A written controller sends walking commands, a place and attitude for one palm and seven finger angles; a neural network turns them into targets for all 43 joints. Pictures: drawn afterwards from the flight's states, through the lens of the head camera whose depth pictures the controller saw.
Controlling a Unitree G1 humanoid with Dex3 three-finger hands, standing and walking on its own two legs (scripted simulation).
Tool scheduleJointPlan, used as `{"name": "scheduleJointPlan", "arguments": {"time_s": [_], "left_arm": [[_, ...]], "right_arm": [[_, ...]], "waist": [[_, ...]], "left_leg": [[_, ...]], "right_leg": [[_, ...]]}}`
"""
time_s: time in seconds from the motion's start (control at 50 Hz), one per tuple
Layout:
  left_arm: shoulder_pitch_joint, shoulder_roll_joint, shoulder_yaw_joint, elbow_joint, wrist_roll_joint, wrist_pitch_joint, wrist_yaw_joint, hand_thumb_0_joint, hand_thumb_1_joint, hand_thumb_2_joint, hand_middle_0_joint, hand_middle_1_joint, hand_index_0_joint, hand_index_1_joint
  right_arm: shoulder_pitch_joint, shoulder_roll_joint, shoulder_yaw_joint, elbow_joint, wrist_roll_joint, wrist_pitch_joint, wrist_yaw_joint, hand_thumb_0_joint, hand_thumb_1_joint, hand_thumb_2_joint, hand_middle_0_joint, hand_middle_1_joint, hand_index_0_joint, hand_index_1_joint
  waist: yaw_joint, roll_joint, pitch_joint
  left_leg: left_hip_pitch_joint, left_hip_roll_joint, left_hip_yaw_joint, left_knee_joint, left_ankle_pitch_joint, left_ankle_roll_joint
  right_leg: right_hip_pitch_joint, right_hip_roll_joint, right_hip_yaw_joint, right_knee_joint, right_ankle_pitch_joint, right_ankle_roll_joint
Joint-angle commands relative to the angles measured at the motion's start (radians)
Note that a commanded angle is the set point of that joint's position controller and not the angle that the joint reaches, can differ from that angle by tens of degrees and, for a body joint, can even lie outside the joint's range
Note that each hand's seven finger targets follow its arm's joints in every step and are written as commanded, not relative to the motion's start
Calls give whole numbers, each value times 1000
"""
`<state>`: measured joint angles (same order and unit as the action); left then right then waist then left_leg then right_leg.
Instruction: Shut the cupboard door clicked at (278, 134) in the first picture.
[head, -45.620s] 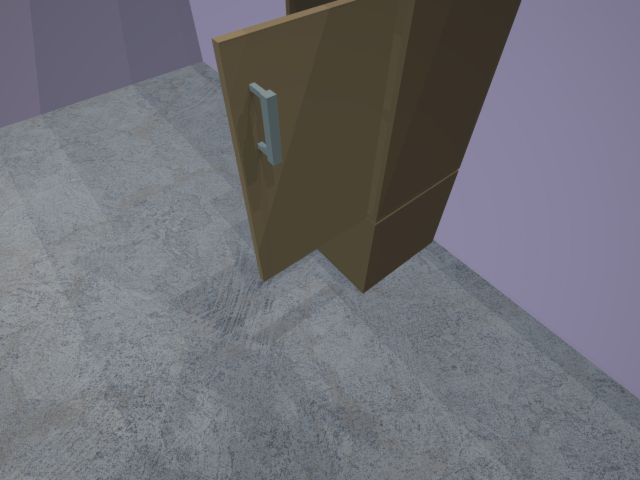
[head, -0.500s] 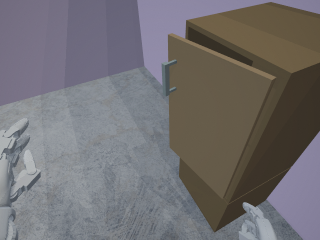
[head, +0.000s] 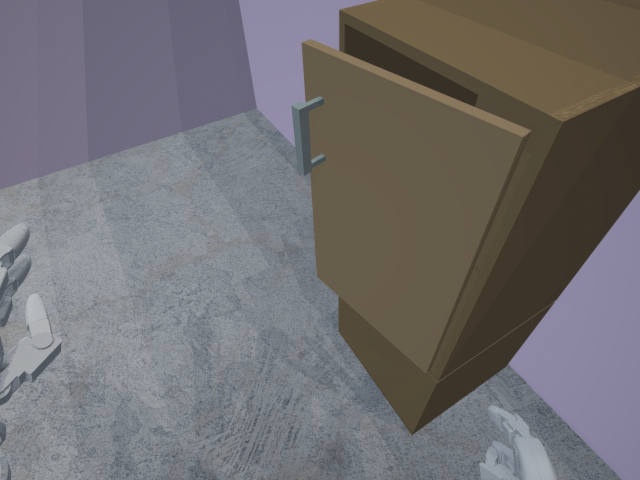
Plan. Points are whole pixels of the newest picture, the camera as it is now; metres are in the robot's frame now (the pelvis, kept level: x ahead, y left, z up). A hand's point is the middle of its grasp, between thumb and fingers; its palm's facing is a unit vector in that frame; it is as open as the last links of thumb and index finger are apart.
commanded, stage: step back with the hand held close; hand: left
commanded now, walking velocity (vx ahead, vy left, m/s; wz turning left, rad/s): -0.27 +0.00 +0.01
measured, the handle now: (310, 136) +0.61 +0.07 +0.11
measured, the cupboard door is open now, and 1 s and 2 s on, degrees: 11 11 11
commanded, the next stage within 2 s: stop stepping back and stand still in 0.96 s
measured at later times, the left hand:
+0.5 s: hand (9, 427) +0.13 +0.27 +0.15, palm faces +0.42 -0.78 -0.46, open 7.4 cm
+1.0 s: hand out of the picture +0.05 +0.24 +0.15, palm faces +0.28 -0.85 -0.45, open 7.4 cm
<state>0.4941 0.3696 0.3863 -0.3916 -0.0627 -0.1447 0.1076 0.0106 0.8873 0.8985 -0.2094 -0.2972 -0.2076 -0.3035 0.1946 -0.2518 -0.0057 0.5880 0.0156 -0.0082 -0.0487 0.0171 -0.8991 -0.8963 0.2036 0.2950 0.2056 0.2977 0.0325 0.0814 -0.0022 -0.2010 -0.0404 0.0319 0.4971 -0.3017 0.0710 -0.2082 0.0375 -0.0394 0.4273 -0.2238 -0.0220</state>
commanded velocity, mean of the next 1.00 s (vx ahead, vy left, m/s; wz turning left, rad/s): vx -0.32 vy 0.00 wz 0.02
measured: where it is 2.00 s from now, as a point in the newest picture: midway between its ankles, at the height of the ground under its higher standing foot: outside the picture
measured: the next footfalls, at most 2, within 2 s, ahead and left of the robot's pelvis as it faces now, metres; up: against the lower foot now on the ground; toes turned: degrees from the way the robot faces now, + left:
right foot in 1.04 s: -0.34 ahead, -0.11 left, +0.00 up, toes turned -4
left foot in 1.40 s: -0.28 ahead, +0.15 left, +0.00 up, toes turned +6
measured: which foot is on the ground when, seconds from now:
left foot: down 0.00-1.00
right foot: down 0.00-0.64, up 0.66-1.00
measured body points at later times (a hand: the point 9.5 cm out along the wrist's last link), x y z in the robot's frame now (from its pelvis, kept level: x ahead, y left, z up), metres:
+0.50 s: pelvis -0.08 +0.01 -0.02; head -0.06 +0.01 +0.43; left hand +0.10 +0.31 +0.17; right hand +0.09 -0.23 -0.10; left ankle -0.02 +0.07 -0.74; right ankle -0.03 -0.12 -0.74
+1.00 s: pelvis -0.20 +0.01 -0.01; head -0.11 +0.04 +0.43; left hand +0.03 +0.29 +0.17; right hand +0.02 -0.21 -0.08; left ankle -0.02 +0.07 -0.74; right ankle -0.37 -0.11 -0.72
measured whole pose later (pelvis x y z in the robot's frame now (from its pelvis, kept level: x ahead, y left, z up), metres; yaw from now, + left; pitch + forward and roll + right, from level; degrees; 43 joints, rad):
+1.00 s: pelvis -0.20 +0.01 -0.01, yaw -4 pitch +7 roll -4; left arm 0.46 0.45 0.42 -0.59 -0.05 -0.25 0.11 0.01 0.89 0.90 -0.21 -0.30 -0.20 -0.30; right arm 0.05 -0.16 0.02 0.60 -0.02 -0.14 -0.01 0.02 -0.90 -0.90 0.21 0.30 0.21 0.30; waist 0.04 -0.02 0.04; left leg -0.60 0.04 0.09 0.38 0.09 0.09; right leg -0.13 0.07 0.02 0.53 -0.46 0.03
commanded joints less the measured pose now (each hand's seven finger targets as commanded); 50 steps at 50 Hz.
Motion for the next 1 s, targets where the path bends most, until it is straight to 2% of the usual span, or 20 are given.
{"name": "scheduleJointPlan", "arguments": {"time_s": [0.0,0.06,0.1,0.18,0.24,0.28,0.34,0.38,0.44,0.5,0.54,0.58,0.62,0.66,0.72,0.78,0.82,0.9,0.96,0.98], "left_arm": [[23,208,120,-257,-3,-69,23,0,900,900,-200,-300,-200,-300],[40,281,196,-316,-3,-70,35,0,900,900,-200,-300,-200,-300],[59,271,196,-330,-7,-69,37,0,900,900,-200,-300,-200,-300],[83,250,195,-320,-6,-65,34,0,900,900,-200,-300,-200,-300],[55,229,181,-296,2,-73,32,0,900,900,-200,-300,-200,-300],[35,216,176,-282,9,-77,32,0,900,900,-200,-300,-200,-300],[4,209,168,-255,20,-83,33,0,900,900,-200,-300,-200,-300],[-29,205,152,-268,25,-90,33,0,900,900,-200,-300,-200,-300],[-13,231,165,-312,22,-107,43,0,900,900,-200,-300,-200,-300],[-3,261,182,-380,25,-131,57,0,900,900,-200,-300,-200,-300],[11,272,198,-383,28,-140,70,0,900,900,-200,-300,-200,-300],[12,274,214,-385,32,-150,75,0,900,900,-200,-300,-200,-300],[8,258,230,-353,41,-163,73,0,900,900,-200,-300,-200,-300],[-13,262,243,-309,48,-171,62,0,900,900,-200,-300,-200,-300],[-38,215,199,-262,41,-173,48,0,900,900,-200,-300,-200,-300],[-26,180,137,-262,25,-177,33,0,900,900,-200,-300,-200,-300],[-52,179,110,-311,15,-183,28,0,900,900,-200,-300,-200,-300],[-71,236,137,-455,9,-198,26,0,900,900,-200,-300,-200,-300],[52,330,255,-518,-8,-200,21,0,900,900,-200,-300,-200,-300],[81,330,269,-541,-23,-199,13,0,900,900,-200,-300,-200,-300]], "right_arm": [[-89,-115,-57,-177,11,-23,-19,0,-900,-900,200,300,200,300],[-95,-116,-62,-197,12,-4,-30,0,-900,-900,200,300,200,300],[-87,-109,-62,-214,14,7,-34,0,-900,-900,200,300,200,300],[-83,-106,-64,-223,4,10,-35,0,-900,-900,200,300,200,300],[-74,-115,-62,-219,-8,-5,-33,0,-900,-900,200,300,200,300],[-70,-118,-61,-213,-11,-15,-35,0,-900,-900,200,300,200,300],[-65,-130,-61,-213,-4,-25,-34,0,-900,-900,200,300,200,300],[-64,-126,-58,-215,1,-23,-33,0,-900,-900,200,300,200,300],[-57,-111,-59,-212,1,-29,-27,0,-900,-900,200,300,200,300],[-63,-99,-50,-202,-2,-36,-23,0,-900,-900,200,300,200,300],[-63,-100,-45,-197,-9,-43,-29,0,-900,-900,200,300,200,300],[-70,-110,-41,-200,-10,-54,-40,0,-900,-900,200,300,200,300],[-74,-129,-47,-197,-9,-72,-48,0,-900,-900,200,300,200,300],[-72,-130,-58,-183,-15,-89,-49,0,-900,-900,200,300,200,300],[-58,-121,-64,-158,-21,-106,-40,0,-900,-900,200,300,200,300],[-56,-108,-59,-126,-27,-129,-24,0,-900,-900,200,300,200,300],[-55,-108,-56,-98,-26,-148,-12,0,-900,-900,200,300,200,300],[-72,-101,-60,-66,-26,-174,13,0,-900,-900,200,300,200,300],[-77,-83,-65,-81,-31,-180,27,0,-900,-900,200,300,200,300],[-97,-69,-59,-105,-27,-176,32,0,-900,-900,200,300,200,300]], "waist": [[-23,-55,-202],[-19,-44,-238],[-22,-41,-234],[-20,29,-172],[-19,60,-100],[-19,35,-65],[-30,-18,-27],[-38,-64,-48],[-39,-145,-109],[-45,-138,-111],[-46,-91,-92],[-42,-2,-91],[-32,129,-86],[-25,155,-76],[-27,59,-32],[-28,5,-39],[-24,38,-123],[-3,149,-392],[8,164,-536],[7,171,-541]], "left_leg": [[-7,129,-124,0,417,-50],[-42,147,-138,9,550,-56],[-52,161,-147,13,629,-63],[-89,222,-185,-63,657,-36],[-224,280,-213,-146,460,13],[-328,284,-220,-162,280,41],[-443,251,-214,-146,26,44],[-441,186,-195,-79,-67,26],[-327,115,-162,45,-171,2],[-262,94,-163,105,-189,-15],[-258,103,-175,58,-185,-9],[-327,150,-228,-67,-212,12],[-555,255,-319,-238,-355,58],[-665,331,-382,-336,-432,82],[-576,338,-362,-300,-303,89],[-329,315,-345,-289,-103,67],[-77,299,-313,-264,152,39],[332,271,-232,-118,785,6],[458,257,-205,-71,940,0],[446,257,-186,-72,924,-1]], "right_leg": [[84,-183,180,61,423,-43],[117,-164,163,136,506,-32],[105,-149,156,176,483,-28],[42,-81,104,232,184,11],[66,-51,88,295,-13,27],[113,-56,96,289,2,30],[153,-66,135,254,102,22],[131,-114,208,195,200,-3],[-9,-195,322,52,16,-45],[-120,-244,363,-33,-179,-80],[-152,-207,313,-21,-205,-61],[-76,-122,210,79,-151,-20],[148,-18,115,302,-23,23],[241,27,82,444,-58,41],[142,30,93,454,-151,38],[-6,30,76,298,-236,36],[-101,38,58,189,-275,39],[-138,49,48,81,-241,51],[-109,61,28,74,-234,56],[-92,61,17,78,-237,55]]}}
